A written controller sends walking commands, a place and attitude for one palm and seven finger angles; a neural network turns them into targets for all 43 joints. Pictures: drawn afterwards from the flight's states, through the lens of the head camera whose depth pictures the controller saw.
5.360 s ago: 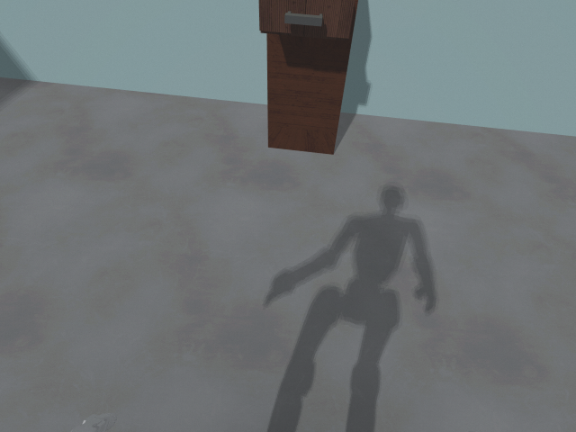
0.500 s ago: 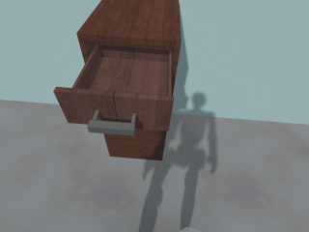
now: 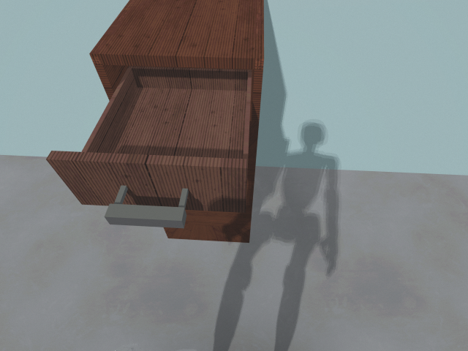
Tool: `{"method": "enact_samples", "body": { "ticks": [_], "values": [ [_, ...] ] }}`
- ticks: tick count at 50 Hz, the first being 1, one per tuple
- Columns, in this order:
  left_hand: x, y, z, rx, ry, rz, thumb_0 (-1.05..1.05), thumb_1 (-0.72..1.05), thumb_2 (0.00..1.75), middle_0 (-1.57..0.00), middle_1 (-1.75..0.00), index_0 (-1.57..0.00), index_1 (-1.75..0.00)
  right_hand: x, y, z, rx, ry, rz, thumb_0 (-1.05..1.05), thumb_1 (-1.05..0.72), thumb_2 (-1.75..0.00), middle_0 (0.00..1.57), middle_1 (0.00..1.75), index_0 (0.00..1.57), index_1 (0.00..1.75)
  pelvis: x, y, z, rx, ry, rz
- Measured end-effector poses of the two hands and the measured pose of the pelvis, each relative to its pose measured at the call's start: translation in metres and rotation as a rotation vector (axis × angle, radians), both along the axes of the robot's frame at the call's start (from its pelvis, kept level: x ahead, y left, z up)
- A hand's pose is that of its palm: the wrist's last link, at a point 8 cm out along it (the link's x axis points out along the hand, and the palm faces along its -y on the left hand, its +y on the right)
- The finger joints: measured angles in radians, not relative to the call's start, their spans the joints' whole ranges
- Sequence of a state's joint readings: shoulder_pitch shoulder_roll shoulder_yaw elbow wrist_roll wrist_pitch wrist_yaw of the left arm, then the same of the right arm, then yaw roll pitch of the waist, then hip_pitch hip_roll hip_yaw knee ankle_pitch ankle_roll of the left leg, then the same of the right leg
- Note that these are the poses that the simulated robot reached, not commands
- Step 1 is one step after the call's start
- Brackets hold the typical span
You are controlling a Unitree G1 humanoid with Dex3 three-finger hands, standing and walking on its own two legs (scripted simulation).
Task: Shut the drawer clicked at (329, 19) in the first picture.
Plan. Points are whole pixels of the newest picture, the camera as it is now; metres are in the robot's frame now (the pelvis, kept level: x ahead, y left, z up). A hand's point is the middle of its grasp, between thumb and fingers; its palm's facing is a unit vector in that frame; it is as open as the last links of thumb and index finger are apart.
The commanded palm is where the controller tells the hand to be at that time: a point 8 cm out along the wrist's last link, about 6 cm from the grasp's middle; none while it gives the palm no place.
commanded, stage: come to a stop and stand still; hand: left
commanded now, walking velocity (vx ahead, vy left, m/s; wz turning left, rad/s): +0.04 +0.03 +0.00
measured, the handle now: (150, 204) +0.34 +0.17 +0.05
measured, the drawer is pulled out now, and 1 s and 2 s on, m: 0.29 0.29 0.29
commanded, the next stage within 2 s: look again from close up in 0.88 s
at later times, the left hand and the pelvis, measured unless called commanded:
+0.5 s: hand out of the picture -0.07 +0.20 -0.16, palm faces +0.01 -0.97 -0.22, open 7.4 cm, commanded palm none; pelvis -0.05 +0.03 +0.01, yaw -2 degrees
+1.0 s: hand out of the picture -0.08 +0.16 -0.17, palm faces +0.00 -0.99 -0.15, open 7.4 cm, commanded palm none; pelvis -0.06 +0.01 +0.01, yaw -2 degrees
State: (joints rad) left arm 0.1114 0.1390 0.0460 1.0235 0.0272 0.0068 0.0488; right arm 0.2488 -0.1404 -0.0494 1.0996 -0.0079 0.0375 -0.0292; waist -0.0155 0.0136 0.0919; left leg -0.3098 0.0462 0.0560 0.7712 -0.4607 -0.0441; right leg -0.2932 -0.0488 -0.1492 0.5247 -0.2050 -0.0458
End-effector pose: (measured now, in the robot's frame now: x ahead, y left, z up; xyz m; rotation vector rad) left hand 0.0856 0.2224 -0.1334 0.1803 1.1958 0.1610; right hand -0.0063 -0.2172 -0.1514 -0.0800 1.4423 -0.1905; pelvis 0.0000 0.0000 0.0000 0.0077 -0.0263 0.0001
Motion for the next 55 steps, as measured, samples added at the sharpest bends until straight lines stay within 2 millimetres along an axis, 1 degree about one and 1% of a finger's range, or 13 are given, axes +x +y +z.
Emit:
{"method": "enact_samples", "body": {
  "ticks": [4, 7, 13, 19, 22, 25, 30, 36, 43, 46, 49, 51, 55],
  "values": [
    [-0.024, 0.022, -0.01, -0.008, 0.034, 0.02, -0.01, 0.92, 0.9, -0.2, -0.3, -0.2, -0.3, 0.015, 0.004, 0.005, -0.042, -0.083, 0.025, 0.01, -0.91, -0.9, 0.19, 0.3, 0.2, 0.3, -0.011, 0.016, -0.004, -0.015, -0.001, -0.002],
    [-0.045, 0.038, -0.018, -0.022, 0.066, 0.044, -0.01, 0.91, 0.9, -0.2, -0.3, -0.2, -0.3, 0.017, 0.014, 0.012, -0.065, -0.125, 0.043, 0.01, -0.91, -0.9, 0.19, 0.3, 0.2, 0.3, -0.018, 0.027, -0.005, -0.005, -0.013, -0.009],
    [-0.089, 0.053, -0.01, -0.022, 0.14, 0.07, 0.0, 0.91, 0.9, -0.2, -0.3, -0.2, -0.3, 0.012, 0.028, 0.022, -0.072, -0.138, 0.069, 0.01, -0.93, -0.9, 0.2, 0.3, 0.2, 0.3, -0.027, 0.039, 0.005, -0.003, 0.002, -0.016],
    [-0.134, 0.049, -0.006, -0.005, 0.242, 0.056, 0.0, 0.91, 0.9, -0.2, -0.3, -0.2, -0.3, 0.005, 0.028, 0.016, -0.047, -0.155, 0.056, 0.01, -0.93, -0.9, 0.2, 0.3, 0.21, 0.3, -0.04, 0.038, 0.005, 0.023, 0.016, -0.037],
    [-0.151, 0.04, -0.005, 0.005, 0.27, 0.048, 0.0, 0.91, 0.9, -0.2, -0.3, -0.2, -0.3, -0.006, 0.025, 0.008, -0.024, -0.152, 0.035, 0.01, -0.93, -0.9, 0.2, 0.3, 0.21, 0.3, -0.047, 0.032, 0.003, 0.032, 0.015, -0.044],
    [-0.162, 0.028, 0.001, -0.004, 0.275, 0.042, 0.0, 0.91, 0.9, -0.2, -0.3, -0.2, -0.3, -0.021, 0.019, 0.006, -0.012, -0.13, 0.02, 0.01, -0.94, -0.9, 0.2, 0.3, 0.21, 0.3, -0.053, 0.029, 0.006, 0.011, 0.004, -0.034],
    [-0.171, 0.01, -0.001, -0.031, 0.258, 0.032, 0.0, 0.91, 0.9, -0.2, -0.3, -0.2, -0.3, -0.051, 0.015, 0.006, 0.0, -0.076, 0.011, 0.01, -0.93, -0.9, 0.2, 0.3, 0.2, 0.3, -0.06, 0.02, 0.008, 0.005, -0.013, -0.033],
    [-0.167, -0.008, -0.008, -0.071, 0.231, 0.02, 0.0, 0.9, 0.9, -0.2, -0.3, -0.2, -0.3, -0.09, 0.016, 0.009, 0.005, 0.005, -0.009, 0.01, -0.92, -0.9, 0.2, 0.3, 0.2, 0.3, -0.065, 0.012, 0.008, -0.001, -0.02, -0.029],
    [-0.165, -0.016, -0.012, -0.089, 0.231, 0.017, 0.0, 0.91, 0.9, -0.2, -0.3, -0.2, -0.3, -0.124, 0.023, 0.011, 0.016, 0.093, -0.034, 0.01, -0.91, -0.9, 0.19, 0.3, 0.2, 0.3, -0.067, 0.009, 0.007, -0.006, -0.011, -0.025],
    [-0.165, -0.015, -0.012, -0.089, 0.238, 0.022, 0.0, 0.91, 0.9, -0.2, -0.3, -0.2, -0.3, -0.13, 0.028, 0.012, 0.023, 0.113, -0.04, 0.01, -0.91, -0.9, 0.19, 0.3, 0.2, 0.3, -0.065, 0.009, 0.007, -0.007, -0.007, -0.024],
    [-0.166, -0.013, -0.011, -0.085, 0.245, 0.027, 0.0, 0.91, 0.9, -0.2, -0.3, -0.2, -0.3, -0.129, 0.034, 0.012, 0.032, 0.119, -0.041, 0.01, -0.91, -0.9, 0.19, 0.3, 0.2, 0.3, -0.063, 0.01, 0.007, -0.007, -0.004, -0.025],
    [-0.166, -0.011, -0.011, -0.072, 0.239, 0.01, 0.0, 0.91, 0.9, -0.2, -0.3, -0.2, -0.3, -0.124, 0.036, 0.009, 0.04, 0.105, -0.029, 0.01, -0.91, -0.9, 0.2, 0.3, 0.2, 0.3, -0.063, 0.013, 0.005, -0.023, 0.006, -0.028],
    [-0.16, 0.002, -0.012, -0.058, 0.226, -0.011, 0.0, 0.9, 0.9, -0.2, -0.3, -0.2, -0.3, -0.103, 0.042, 0.001, 0.045, 0.037, -0.015, 0.01, -0.91, -0.9, 0.19, 0.3, 0.2, 0.3, -0.06, 0.023, -0.001, -0.04, 0.009, -0.02]
  ]
}}
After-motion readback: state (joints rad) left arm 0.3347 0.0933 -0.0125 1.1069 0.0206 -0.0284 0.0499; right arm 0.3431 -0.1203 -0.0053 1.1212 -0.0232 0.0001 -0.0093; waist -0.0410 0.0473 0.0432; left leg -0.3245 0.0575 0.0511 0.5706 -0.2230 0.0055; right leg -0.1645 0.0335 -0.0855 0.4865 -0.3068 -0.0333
